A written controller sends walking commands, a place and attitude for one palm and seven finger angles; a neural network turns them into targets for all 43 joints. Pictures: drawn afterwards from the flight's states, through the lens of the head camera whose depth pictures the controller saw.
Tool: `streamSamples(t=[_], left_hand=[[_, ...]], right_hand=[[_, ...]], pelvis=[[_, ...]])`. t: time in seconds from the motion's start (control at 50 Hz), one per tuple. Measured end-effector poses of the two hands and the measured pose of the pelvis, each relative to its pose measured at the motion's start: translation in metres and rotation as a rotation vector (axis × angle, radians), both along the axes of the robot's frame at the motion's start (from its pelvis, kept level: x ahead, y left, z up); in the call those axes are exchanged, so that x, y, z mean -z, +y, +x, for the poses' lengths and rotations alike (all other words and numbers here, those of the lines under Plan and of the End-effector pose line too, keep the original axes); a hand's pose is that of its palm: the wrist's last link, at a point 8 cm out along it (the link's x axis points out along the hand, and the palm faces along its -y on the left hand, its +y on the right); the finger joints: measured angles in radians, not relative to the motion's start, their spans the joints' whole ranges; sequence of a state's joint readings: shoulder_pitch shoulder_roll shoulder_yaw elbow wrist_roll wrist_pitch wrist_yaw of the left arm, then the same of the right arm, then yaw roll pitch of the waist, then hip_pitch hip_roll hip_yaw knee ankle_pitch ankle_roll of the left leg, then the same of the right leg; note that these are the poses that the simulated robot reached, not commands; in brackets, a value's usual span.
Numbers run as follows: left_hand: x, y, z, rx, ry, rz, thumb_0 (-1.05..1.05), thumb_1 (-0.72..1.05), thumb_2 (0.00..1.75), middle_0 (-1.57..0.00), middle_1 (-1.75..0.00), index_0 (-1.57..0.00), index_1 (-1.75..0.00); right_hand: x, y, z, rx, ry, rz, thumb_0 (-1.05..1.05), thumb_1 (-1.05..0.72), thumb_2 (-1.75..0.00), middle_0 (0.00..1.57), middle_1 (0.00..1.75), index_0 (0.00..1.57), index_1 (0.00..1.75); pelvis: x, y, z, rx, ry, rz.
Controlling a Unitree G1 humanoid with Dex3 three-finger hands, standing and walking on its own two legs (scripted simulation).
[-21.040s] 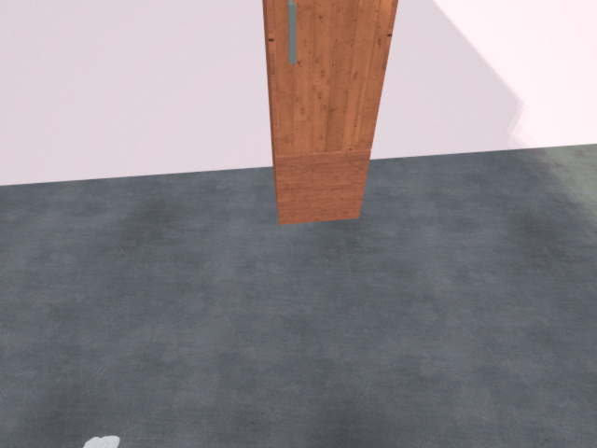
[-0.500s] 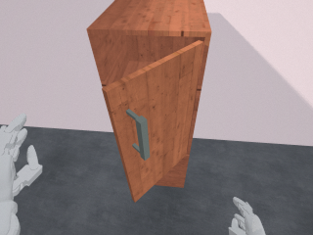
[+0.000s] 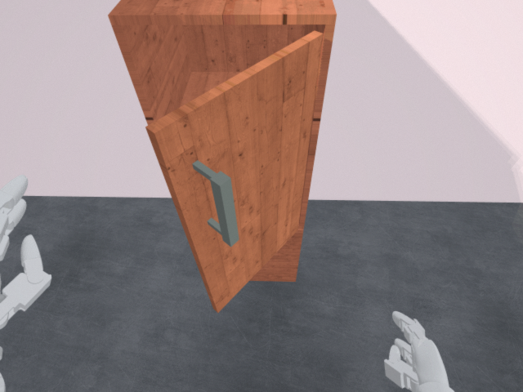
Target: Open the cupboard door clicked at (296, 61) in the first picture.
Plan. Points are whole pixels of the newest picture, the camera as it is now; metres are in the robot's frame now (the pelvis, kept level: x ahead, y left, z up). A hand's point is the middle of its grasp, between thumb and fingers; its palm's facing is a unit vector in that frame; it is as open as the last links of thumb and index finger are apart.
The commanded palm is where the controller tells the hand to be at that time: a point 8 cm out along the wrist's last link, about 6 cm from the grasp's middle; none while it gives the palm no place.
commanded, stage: step back with the hand held close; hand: left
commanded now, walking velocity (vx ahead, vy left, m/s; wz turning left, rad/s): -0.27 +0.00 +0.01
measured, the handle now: (217, 206) +0.36 +0.10 +0.09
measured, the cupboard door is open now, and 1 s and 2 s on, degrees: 50 50 50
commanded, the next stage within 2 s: stop stepping back and stand still in 0.98 s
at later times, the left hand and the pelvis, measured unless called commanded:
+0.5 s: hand out of the picture +0.12 +0.28 +0.15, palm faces +0.45 -0.74 -0.51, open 7.4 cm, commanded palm +0.05 +0.32 +0.17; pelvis -0.07 +0.01 -0.02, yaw +2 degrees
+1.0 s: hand out of the picture +0.04 +0.27 +0.17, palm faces +0.45 -0.78 -0.43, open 7.4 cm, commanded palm -0.02 +0.30 +0.17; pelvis -0.16 +0.00 -0.01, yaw -1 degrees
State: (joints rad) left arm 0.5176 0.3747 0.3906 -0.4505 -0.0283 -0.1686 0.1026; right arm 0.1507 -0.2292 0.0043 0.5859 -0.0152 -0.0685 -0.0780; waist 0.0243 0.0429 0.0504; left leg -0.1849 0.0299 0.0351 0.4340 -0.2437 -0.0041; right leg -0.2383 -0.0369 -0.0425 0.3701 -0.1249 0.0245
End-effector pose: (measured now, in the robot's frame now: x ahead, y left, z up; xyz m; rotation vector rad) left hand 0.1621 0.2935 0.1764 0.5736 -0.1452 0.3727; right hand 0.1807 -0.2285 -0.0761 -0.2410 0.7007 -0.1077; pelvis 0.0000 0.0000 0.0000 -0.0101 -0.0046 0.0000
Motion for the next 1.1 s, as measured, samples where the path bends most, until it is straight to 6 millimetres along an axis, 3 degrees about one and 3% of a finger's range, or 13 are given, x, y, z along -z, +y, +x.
streamSamples(t=[0.14, 0.48, 0.62, 0.76, 0.86, 0.98, 1.04, 1.1], left_hand=[[0.001, 0.004, -0.017, 0.036, 0.016, 0.045, 0.01, 0.89, 0.90, -0.21, -0.30, -0.22, -0.31], [0.004, 0.018, -0.077, 0.007, -0.121, 0.066, 0.01, 0.88, 0.90, -0.21, -0.30, -0.22, -0.31], [0.004, 0.018, -0.101, -0.022, -0.152, 0.076, 0.01, 0.88, 0.90, -0.21, -0.30, -0.21, -0.31], [0.013, 0.023, -0.120, 0.032, -0.137, 0.034, 0.01, 0.88, 0.90, -0.21, -0.30, -0.22, -0.31], [-0.003, 0.033, -0.142, -0.002, -0.140, 0.056, 0.01, 0.88, 0.90, -0.21, -0.30, -0.22, -0.31], [-0.009, 0.020, -0.162, -0.009, -0.160, -0.007, 0.01, 0.89, 0.90, -0.21, -0.30, -0.21, -0.31], [-0.004, 0.004, -0.167, 0.043, -0.154, 0.013, 0.01, 0.89, 0.90, -0.20, -0.30, -0.21, -0.30], [-0.003, -0.009, -0.169, 0.108, -0.127, 0.003, 0.01, 0.89, 0.90, -0.20, -0.30, -0.21, -0.31]], right_hand=[[0.002, -0.004, -0.025, 0.047, 0.022, -0.016, 0.02, -0.90, -0.90, 0.20, 0.30, 0.20, 0.30], [0.011, 0.008, -0.094, 0.035, 0.029, -0.043, 0.02, -0.90, -0.90, 0.20, 0.30, 0.20, 0.30], [0.018, 0.012, -0.105, -0.007, 0.025, -0.022, 0.02, -0.90, -0.90, 0.21, 0.30, 0.20, 0.30], [0.012, 0.015, -0.119, 0.001, 0.018, -0.067, 0.02, -0.90, -0.90, 0.21, 0.30, 0.20, 0.30], [-0.002, 0.028, -0.137, -0.013, -0.005, -0.038, 0.02, -0.90, -0.90, 0.20, 0.30, 0.20, 0.30], [-0.007, 0.031, -0.157, -0.050, -0.025, 0.003, 0.02, -0.90, -0.90, 0.21, 0.30, 0.20, 0.30], [0.000, 0.023, -0.167, -0.050, -0.048, 0.019, 0.02, -0.90, -0.90, 0.21, 0.30, 0.20, 0.30], [0.003, 0.012, -0.187, -0.008, -0.017, 0.009, 0.02, -0.90, -0.90, 0.21, 0.30, 0.20, 0.30]], pelvis=[[0.004, 0.005, -0.019, 0.006, 0.008, 0.012], [0.019, 0.012, -0.072, -0.030, -0.004, -0.008], [0.023, 0.006, -0.090, -0.039, -0.007, -0.008], [0.025, 0.018, -0.116, -0.038, -0.007, -0.018], [0.011, 0.015, -0.132, -0.037, 0.007, -0.052], [0.004, 0.007, -0.155, 0.006, 0.042, -0.051], [0.014, -0.001, -0.175, 0.045, 0.061, -0.006], [0.011, 0.000, -0.190, 0.061, 0.050, -0.016]])
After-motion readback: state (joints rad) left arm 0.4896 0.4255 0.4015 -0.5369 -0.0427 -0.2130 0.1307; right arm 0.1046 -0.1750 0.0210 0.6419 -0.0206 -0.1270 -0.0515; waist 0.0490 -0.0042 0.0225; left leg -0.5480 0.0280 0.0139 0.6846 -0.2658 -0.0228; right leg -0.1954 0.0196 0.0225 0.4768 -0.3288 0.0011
